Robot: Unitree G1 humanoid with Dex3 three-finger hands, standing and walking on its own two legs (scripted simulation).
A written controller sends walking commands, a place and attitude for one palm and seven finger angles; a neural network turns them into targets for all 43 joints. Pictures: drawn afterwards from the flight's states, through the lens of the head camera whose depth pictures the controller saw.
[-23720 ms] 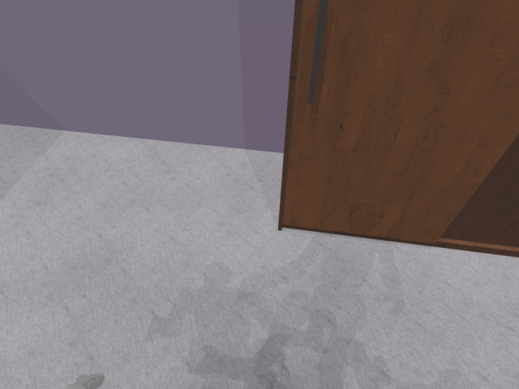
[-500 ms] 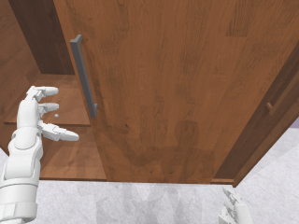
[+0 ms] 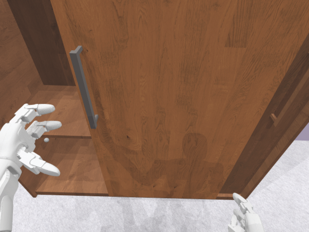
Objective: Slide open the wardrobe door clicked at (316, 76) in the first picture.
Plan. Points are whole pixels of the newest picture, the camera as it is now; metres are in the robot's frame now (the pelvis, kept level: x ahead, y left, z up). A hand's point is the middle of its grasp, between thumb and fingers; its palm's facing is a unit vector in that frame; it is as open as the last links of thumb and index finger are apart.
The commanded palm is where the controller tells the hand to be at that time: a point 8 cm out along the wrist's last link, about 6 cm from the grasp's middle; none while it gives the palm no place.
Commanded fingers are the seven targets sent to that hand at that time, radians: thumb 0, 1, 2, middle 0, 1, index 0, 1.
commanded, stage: draw the hand back to the body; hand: left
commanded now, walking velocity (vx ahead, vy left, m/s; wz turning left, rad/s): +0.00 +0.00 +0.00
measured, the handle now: (87, 91) +0.48 +0.29 +0.12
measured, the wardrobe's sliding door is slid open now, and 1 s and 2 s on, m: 0.48 0.48 0.48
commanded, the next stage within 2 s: step back with the hand held close in 1.16 s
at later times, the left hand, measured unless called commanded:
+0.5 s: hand (51, 146) +0.23 +0.26 +0.16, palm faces +0.47 -0.83 -0.32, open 11.6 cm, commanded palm +0.18 +0.29 +0.17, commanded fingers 0.00 0.43 0.67 -0.22 -0.58 -0.22 -0.58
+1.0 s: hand (71, 142) +0.24 +0.22 +0.17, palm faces +0.39 -0.84 -0.38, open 7.6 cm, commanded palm +0.19 +0.26 +0.18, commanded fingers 0.00 0.90 0.90 -0.20 -0.30 -0.20 -0.30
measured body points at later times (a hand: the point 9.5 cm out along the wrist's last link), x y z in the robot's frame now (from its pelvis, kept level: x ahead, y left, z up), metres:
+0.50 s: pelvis +0.01 -0.02 +0.01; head -0.02 -0.03 +0.46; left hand +0.20 +0.30 +0.18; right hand +0.18 -0.25 -0.08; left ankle +0.09 +0.03 -0.73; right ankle -0.01 -0.10 -0.73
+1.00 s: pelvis +0.05 -0.03 +0.01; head +0.02 -0.05 +0.46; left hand +0.21 +0.26 +0.19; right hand +0.24 -0.26 -0.07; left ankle +0.09 +0.03 -0.73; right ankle -0.01 -0.10 -0.73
